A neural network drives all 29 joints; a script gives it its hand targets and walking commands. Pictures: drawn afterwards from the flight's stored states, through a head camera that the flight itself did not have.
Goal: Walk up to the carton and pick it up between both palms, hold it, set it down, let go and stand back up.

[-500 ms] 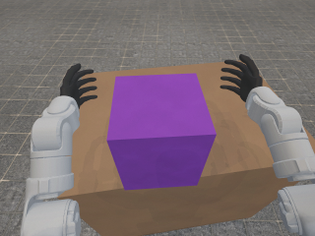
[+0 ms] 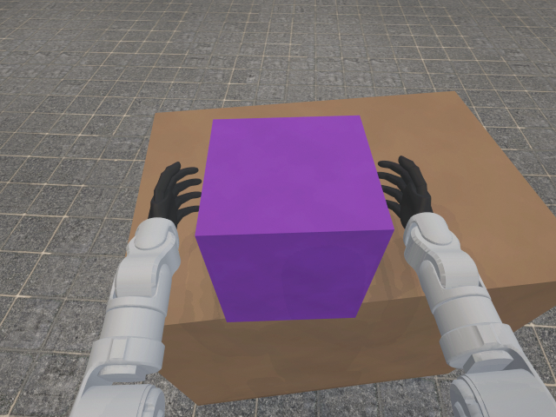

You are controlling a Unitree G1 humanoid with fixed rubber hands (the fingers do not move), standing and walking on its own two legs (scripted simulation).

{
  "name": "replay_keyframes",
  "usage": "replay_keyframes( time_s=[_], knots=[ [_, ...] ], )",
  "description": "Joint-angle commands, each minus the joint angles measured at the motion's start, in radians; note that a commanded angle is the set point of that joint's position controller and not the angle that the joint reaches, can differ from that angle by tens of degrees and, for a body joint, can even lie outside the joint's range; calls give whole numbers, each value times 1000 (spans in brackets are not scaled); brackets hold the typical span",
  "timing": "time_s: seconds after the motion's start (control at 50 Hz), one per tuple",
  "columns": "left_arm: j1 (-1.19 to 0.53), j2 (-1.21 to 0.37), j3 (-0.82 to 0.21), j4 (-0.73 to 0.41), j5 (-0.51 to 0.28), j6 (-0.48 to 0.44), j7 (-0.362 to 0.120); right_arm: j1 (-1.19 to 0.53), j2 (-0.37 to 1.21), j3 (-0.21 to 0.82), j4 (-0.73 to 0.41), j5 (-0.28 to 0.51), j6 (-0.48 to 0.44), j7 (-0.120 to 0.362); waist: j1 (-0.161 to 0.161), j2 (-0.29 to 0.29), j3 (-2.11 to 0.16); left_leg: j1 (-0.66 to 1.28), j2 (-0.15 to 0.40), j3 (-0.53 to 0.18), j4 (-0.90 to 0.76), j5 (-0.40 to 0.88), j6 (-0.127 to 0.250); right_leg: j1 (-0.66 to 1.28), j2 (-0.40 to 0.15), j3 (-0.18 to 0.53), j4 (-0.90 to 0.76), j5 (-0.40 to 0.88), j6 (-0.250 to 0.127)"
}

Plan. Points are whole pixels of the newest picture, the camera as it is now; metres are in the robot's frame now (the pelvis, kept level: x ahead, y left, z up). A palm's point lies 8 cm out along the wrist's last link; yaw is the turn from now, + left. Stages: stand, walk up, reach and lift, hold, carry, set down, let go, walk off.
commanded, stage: reach and lift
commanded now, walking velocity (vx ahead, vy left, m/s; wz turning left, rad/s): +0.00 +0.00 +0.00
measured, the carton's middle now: (289, 225) +0.38 +0.02 +0.06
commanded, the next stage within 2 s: none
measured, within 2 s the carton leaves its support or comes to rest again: neither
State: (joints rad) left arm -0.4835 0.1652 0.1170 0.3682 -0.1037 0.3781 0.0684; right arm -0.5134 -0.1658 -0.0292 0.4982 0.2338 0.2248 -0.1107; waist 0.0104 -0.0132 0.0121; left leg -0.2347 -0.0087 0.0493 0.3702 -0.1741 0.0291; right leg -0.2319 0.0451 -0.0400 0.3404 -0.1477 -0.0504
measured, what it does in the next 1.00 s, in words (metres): stands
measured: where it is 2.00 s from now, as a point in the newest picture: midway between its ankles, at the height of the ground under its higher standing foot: outside the picture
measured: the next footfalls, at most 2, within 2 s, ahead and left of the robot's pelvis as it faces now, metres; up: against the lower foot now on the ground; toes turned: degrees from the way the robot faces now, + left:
none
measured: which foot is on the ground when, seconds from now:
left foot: down 0.00-1.00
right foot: down 0.00-1.00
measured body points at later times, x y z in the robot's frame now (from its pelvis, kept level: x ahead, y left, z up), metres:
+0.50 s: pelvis +0.00 +0.00 +0.00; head +0.03 +0.01 +0.45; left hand +0.39 +0.18 +0.07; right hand +0.40 -0.15 +0.08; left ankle +0.01 +0.10 -0.75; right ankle +0.02 -0.09 -0.75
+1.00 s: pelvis +0.00 -0.01 +0.00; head +0.03 +0.01 +0.45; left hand +0.39 +0.17 +0.09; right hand +0.41 -0.14 +0.09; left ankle +0.01 +0.10 -0.75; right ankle +0.02 -0.09 -0.75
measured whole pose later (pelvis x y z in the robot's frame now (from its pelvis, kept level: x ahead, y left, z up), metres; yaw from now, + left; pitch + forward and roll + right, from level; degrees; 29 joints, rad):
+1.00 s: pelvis +0.00 -0.01 +0.00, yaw +0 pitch +2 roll -1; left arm -0.54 0.03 0.18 0.41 0.08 0.30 0.11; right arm -0.63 -0.06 -0.02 0.67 0.16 0.08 -0.21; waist 0.01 -0.04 0.04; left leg -0.23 0.00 0.04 0.37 -0.17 0.02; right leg -0.21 0.06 -0.04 0.30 -0.12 -0.06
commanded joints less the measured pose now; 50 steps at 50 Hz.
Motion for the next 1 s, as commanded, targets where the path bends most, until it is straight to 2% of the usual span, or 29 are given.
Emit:
replay_keyframes(
  time_s=[0.0, 0.12, 0.18, 0.24, 0.34, 0.44, 0.5, 0.6, 0.68, 0.76, 0.98],
  knots=[
    [-416, 100, 19, -147, 9, -98, 15, -416, -136, -45, -165, -26, -98, -13, -5, 19, -531, 140, 22, -50, -14, 217, -33, 179, -19, 60, -5, 211, 68],
    [-374, 54, 22, -137, 37, -106, 11, -403, -139, -8, -116, -10, -138, -29, -5, -2, -560, 193, 27, -55, 22, 385, -52, 202, -3, 50, 5, 365, 72],
    [-362, 39, 32, -142, 61, -98, 6, -392, -137, 12, -79, 9, -148, -33, 1, 7, -527, 207, 25, -52, 23, 419, -60, 209, 0, 50, -3, 395, 74],
    [-351, 25, 40, -141, 82, -95, 2, -387, -125, 27, -49, 21, -155, -37, 5, 12, -483, 198, 22, -46, 12, 408, -62, 223, -2, 53, -9, 413, 75],
    [-372, 0, 33, -110, 100, -123, 4, -402, -87, 31, -2, 13, -171, -34, 8, 32, -436, 161, 21, -38, -16, 332, -57, 218, -13, 61, -24, 358, 71],
    [-437, -20, 6, -119, 94, -162, 19, -451, -54, 15, -23, -16, -187, -35, 4, 54, -492, 145, 20, -34, -22, 273, -54, 213, -22, 62, -24, 307, 70],
    [-472, -29, 3, -134, 99, -169, 29, -480, -30, 5, -50, -37, -188, -44, 3, 47, -532, 143, 20, -32, -20, 249, -50, 213, -24, 60, -20, 287, 74],
    [-479, -56, 13, -97, 119, -147, 35, -503, 4, -1, -42, -71, -177, -74, -1, 8, -532, 116, 19, -28, -19, 212, -39, 234, -27, 57, -9, 290, 84],
    [-483, -97, 5, -133, 131, -132, 32, -516, 31, 13, -56, -74, -181, -95, -6, 3, -558, 137, 18, -24, -8, 269, -47, 261, -25, 49, -3, 353, 83],
    [-475, -127, 2, -148, 150, -122, 28, -515, 57, 33, -50, -65, -185, -101, -3, 9, -543, 156, 21, -24, 1, 299, -54, 260, -22, 42, -8, 363, 82],
    [-500, -179, -24, -139, 183, -130, 22, -522, 116, 31, -11, -94, -193, -88, 0, 39, -496, 155, 23, -17, -23, 240, -50, 227, -33, 36, -37, 261, 73]
  ],
)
